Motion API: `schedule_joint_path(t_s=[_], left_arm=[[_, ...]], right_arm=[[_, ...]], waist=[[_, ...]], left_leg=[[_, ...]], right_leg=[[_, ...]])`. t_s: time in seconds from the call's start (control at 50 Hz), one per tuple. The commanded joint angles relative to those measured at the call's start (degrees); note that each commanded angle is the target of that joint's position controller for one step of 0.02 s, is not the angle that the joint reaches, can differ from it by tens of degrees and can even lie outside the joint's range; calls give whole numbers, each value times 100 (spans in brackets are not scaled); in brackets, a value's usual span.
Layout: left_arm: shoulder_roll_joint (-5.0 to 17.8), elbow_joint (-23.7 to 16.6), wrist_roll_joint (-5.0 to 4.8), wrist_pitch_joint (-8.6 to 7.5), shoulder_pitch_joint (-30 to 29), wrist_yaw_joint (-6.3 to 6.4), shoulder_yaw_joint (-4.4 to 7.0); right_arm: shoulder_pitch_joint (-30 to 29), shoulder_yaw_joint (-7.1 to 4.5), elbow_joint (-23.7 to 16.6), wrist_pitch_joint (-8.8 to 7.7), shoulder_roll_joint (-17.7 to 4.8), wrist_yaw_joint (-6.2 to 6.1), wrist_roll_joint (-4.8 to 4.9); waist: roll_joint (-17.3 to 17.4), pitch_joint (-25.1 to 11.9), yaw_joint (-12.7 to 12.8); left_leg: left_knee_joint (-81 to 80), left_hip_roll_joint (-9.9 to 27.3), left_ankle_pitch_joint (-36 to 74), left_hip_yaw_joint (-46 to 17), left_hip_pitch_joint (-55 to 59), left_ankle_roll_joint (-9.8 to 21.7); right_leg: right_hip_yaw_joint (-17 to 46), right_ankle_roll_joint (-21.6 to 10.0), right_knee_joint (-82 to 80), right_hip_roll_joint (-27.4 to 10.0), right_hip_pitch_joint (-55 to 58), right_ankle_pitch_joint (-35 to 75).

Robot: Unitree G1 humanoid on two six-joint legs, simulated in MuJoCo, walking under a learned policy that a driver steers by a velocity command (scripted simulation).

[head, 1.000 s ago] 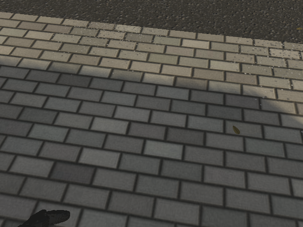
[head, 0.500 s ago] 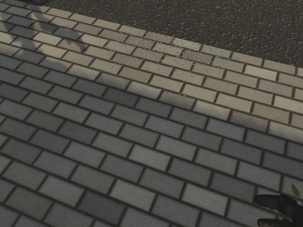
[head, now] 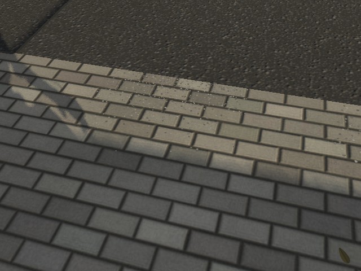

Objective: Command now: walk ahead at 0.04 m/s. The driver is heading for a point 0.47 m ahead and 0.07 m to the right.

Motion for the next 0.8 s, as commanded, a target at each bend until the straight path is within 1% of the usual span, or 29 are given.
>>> schedule_joint_path(t_s=[0.02,0.1,0.18,0.26,0.52,0.8], left_arm=[[656,-159,-39,-154,14,7,140],[662,-9,-58,-137,27,30,138],[641,152,-69,-104,4,39,135],[605,324,-72,-80,-17,47,132],[523,832,-67,-27,3,98,118],[400,1242,-71,-41,246,132,63]], right_arm=[[-46,-155,-161,-37,-608,-56,20],[-92,-168,51,-25,-606,-57,74],[-100,-179,273,29,-616,-88,92],[-119,-186,473,67,-644,-121,101],[-173,-163,949,89,-647,-167,104],[4,-114,1207,76,-548,-183,106]], waist=[[-424,-192,19],[-227,-294,54],[-85,-259,46],[-40,-207,35],[-63,-14,33],[-28,131,27]], left_leg=[[-381,337,369,-351,153,105],[-285,360,942,-338,329,88],[-270,371,1149,-334,455,73],[-291,386,1201,-339,526,65],[-483,395,806,-351,476,63],[-682,381,291,-379,350,81]], right_leg=[[213,-178,-554,-189,156,819],[154,-212,-449,-142,339,1316],[102,-224,-462,-92,375,1425],[51,-220,-511,-46,398,1413],[-63,-168,-704,46,416,978],[-117,-137,-810,79,299,584]])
